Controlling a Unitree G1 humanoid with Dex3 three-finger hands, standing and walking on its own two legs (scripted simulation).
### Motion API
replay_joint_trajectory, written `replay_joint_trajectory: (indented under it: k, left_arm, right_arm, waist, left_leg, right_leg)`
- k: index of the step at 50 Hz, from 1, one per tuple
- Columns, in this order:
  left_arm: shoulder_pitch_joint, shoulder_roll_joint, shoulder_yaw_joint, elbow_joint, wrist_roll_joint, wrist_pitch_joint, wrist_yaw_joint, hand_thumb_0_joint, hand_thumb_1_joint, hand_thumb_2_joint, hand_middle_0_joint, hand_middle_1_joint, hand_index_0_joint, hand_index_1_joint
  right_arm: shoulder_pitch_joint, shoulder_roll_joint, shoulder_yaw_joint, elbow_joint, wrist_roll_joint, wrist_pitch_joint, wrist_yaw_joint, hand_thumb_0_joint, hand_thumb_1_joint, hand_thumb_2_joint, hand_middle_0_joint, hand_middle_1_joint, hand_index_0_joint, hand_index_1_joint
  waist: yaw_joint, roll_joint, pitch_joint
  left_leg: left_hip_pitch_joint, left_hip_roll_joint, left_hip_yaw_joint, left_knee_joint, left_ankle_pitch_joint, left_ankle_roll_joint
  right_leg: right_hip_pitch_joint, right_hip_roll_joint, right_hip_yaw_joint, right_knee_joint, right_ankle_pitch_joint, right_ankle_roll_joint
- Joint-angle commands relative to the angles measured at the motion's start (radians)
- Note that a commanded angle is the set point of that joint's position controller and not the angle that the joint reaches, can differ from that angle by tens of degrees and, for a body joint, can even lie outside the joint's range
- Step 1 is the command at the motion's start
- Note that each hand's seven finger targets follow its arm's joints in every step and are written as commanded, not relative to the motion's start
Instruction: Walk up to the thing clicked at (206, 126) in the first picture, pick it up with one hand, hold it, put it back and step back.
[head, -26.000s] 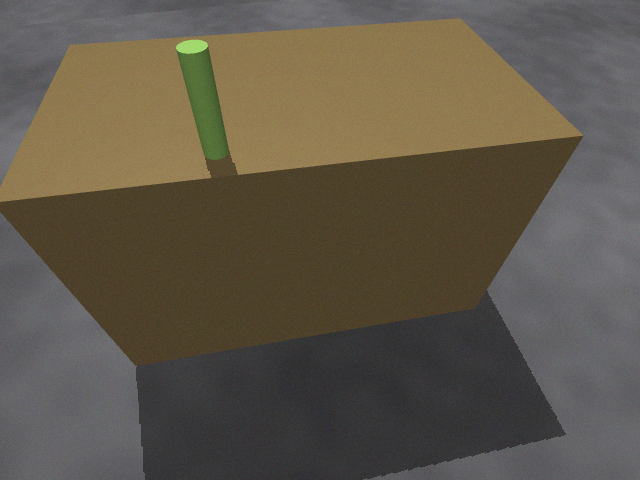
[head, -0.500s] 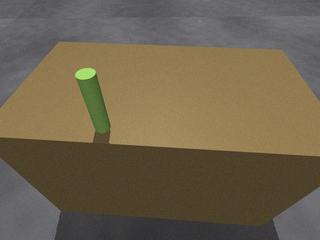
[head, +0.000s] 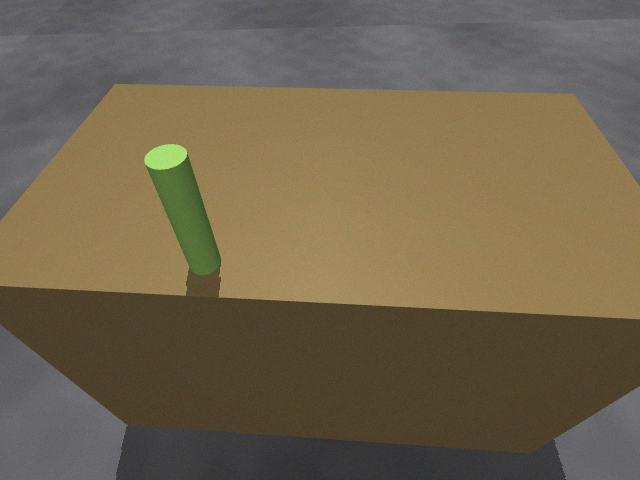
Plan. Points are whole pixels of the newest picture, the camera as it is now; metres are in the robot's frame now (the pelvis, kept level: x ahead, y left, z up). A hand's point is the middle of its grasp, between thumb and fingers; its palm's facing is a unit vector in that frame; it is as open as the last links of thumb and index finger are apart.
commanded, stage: home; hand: left
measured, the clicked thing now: (188, 217) +0.44 +0.20 +0.07
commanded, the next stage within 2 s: stand in 0.56 s
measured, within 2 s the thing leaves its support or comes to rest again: neither
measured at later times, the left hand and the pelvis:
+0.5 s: hand out of the picture +0.08 +0.25 -0.15, palm faces -0.02 -0.93 -0.36, open 17.7 cm; pelvis +0.01 -0.01 +0.00, yaw +0 degrees
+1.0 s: hand out of the picture +0.07 +0.24 -0.15, palm faces -0.03 -0.94 -0.35, open 12.3 cm; pelvis +0.01 -0.01 +0.00, yaw +0 degrees
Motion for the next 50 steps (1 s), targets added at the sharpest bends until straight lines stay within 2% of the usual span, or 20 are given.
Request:
replay_joint_trajectory:
  k: [1,3,8,12,15,18,24,28,33,35,36,44,50]
  left_arm:
    - [-0.037,0.217,0.040,-0.045,-0.001,-0.020,0.018,0.000,-0.610,0.018,-0.044,-0.041,-0.045,-0.041]
    - [-0.046,0.221,0.044,-0.046,-0.001,-0.020,0.019,0.000,-0.611,0.010,-0.043,-0.039,-0.043,-0.038]
    - [-0.044,0.217,0.045,-0.044,-0.003,-0.021,0.019,0.000,-0.611,0.002,-0.042,-0.037,-0.042,-0.037]
    - [-0.048,0.223,0.048,-0.044,-0.002,-0.019,0.020,0.000,-0.611,0.012,-0.043,-0.040,-0.044,-0.040]
    - [-0.046,0.217,0.048,-0.041,-0.004,-0.016,0.018,0.000,-0.611,0.012,-0.043,-0.040,-0.044,-0.040]
    - [-0.048,0.220,0.048,-0.045,-0.002,-0.018,0.019,0.000,-0.607,0.020,-0.045,-0.042,-0.045,-0.042]
    - [-0.045,0.218,0.048,-0.046,-0.002,-0.019,0.019,0.000,-0.611,0.014,-0.044,-0.041,-0.044,-0.040]
    - [-0.047,0.215,0.048,-0.044,-0.003,-0.017,0.020,0.000,-0.604,0.022,-0.045,-0.043,-0.045,-0.042]
    - [-0.045,0.222,0.051,-0.049,-0.003,-0.019,0.019,0.000,-0.606,0.020,-0.045,-0.042,-0.045,-0.042]
    - [-0.045,0.220,0.050,-0.048,-0.001,-0.018,0.019,0.000,-0.446,0.180,-0.200,-0.202,-0.200,-0.202]
    - [-0.043,0.222,0.049,-0.049,-0.001,-0.019,0.019,0.000,-0.366,0.260,-0.200,-0.282,-0.200,-0.282]
    - [-0.045,0.224,0.052,-0.051,-0.002,-0.020,0.019,0.000,0.274,0.900,-0.200,-0.300,-0.200,-0.300]
    - [-0.041,0.225,0.054,-0.050,-0.005,-0.017,0.018,0.000,0.754,0.900,-0.200,-0.300,-0.200,-0.300]
  right_arm:
    - [-0.029,-0.206,-0.043,-0.048,0.000,-0.019,-0.015,0.000,-0.898,-0.902,0.201,0.301,0.201,0.301]
    - [-0.028,-0.206,-0.044,-0.048,-0.002,-0.018,-0.016,0.000,-0.898,-0.902,0.201,0.301,0.201,0.301]
    - [-0.040,-0.212,-0.044,-0.046,0.000,-0.021,-0.018,0.000,-0.898,-0.902,0.201,0.301,0.201,0.301]
    - [-0.044,-0.208,-0.045,-0.042,-0.001,-0.019,-0.020,0.000,-0.898,-0.902,0.201,0.301,0.201,0.301]
    - [-0.037,-0.210,-0.044,-0.036,-0.001,-0.018,-0.019,0.000,-0.898,-0.902,0.201,0.301,0.201,0.301]
    - [-0.046,-0.208,-0.047,-0.042,-0.001,-0.019,-0.019,0.000,-0.898,-0.902,0.201,0.301,0.201,0.301]
    - [-0.046,-0.210,-0.045,-0.038,-0.001,-0.018,-0.019,0.000,-0.898,-0.902,0.201,0.301,0.201,0.301]
    - [-0.047,-0.207,-0.045,-0.039,-0.002,-0.015,-0.018,0.000,-0.898,-0.902,0.201,0.301,0.201,0.301]
    - [-0.037,-0.210,-0.047,-0.040,-0.002,-0.017,-0.017,0.000,-0.898,-0.902,0.201,0.301,0.201,0.301]
    - [-0.039,-0.207,-0.046,-0.038,-0.002,-0.016,-0.017,0.000,-0.900,-0.900,0.200,0.300,0.200,0.300]
    - [-0.042,-0.206,-0.047,-0.039,-0.002,-0.016,-0.016,0.000,-0.900,-0.900,0.200,0.300,0.200,0.300]
    - [-0.039,-0.206,-0.048,-0.043,-0.002,-0.015,-0.016,0.000,-0.900,-0.900,0.200,0.300,0.200,0.300]
    - [-0.027,-0.203,-0.046,-0.037,-0.003,-0.015,-0.015,0.000,-0.900,-0.900,0.200,0.300,0.200,0.300]
  waist:
    - [-0.004,-0.020,-0.051]
    - [-0.007,-0.021,-0.052]
    - [-0.005,-0.005,-0.068]
    - [-0.005,-0.017,-0.061]
    - [-0.003,-0.004,-0.034]
    - [-0.004,-0.007,-0.065]
    - [-0.005,-0.010,-0.059]
    - [-0.004,-0.010,-0.035]
    - [-0.007,-0.009,-0.043]
    - [-0.006,-0.014,-0.030]
    - [-0.006,-0.015,-0.042]
    - [-0.008,-0.011,-0.048]
    - [-0.007,-0.010,-0.025]
  left_leg:
    - [-0.007,0.120,-0.113,-0.057,0.120,0.023]
    - [-0.013,0.117,-0.107,-0.058,0.109,0.025]
    - [0.012,0.124,-0.106,-0.052,0.164,0.024]
    - [0.020,0.124,-0.106,-0.057,0.164,0.020]
    - [0.001,0.119,-0.103,-0.068,0.114,0.017]
    - [0.016,0.124,-0.101,-0.059,0.146,0.019]
    - [0.023,0.126,-0.100,-0.057,0.138,0.022]
    - [0.008,0.123,-0.102,-0.070,0.099,0.020]
    - [0.008,0.123,-0.097,-0.066,0.081,0.022]
    - [0.002,0.122,-0.100,-0.070,0.072,0.021]
    - [0.012,0.124,-0.100,-0.067,0.081,0.023]
    - [0.014,0.124,-0.096,-0.065,0.082,0.023]
    - [-0.007,0.121,-0.097,-0.072,0.052,0.022]
  right_leg:
    - [0.037,-0.125,0.120,-0.059,0.126,-0.012]
    - [0.046,-0.127,0.124,-0.061,0.138,-0.013]
    - [0.062,-0.131,0.119,-0.053,0.191,-0.012]
    - [0.053,-0.128,0.117,-0.059,0.182,-0.013]
    - [0.040,-0.126,0.119,-0.071,0.132,-0.013]
    - [0.061,-0.131,0.121,-0.066,0.166,-0.019]
    - [0.056,-0.132,0.122,-0.073,0.177,-0.016]
    - [0.037,-0.126,0.119,-0.082,0.122,-0.016]
    - [0.038,-0.128,0.127,-0.086,0.112,-0.019]
    - [0.029,-0.126,0.124,-0.090,0.093,-0.017]
    - [0.034,-0.128,0.125,-0.088,0.105,-0.017]
    - [0.038,-0.128,0.126,-0.085,0.123,-0.019]
    - [0.025,-0.123,0.131,-0.094,0.068,-0.019]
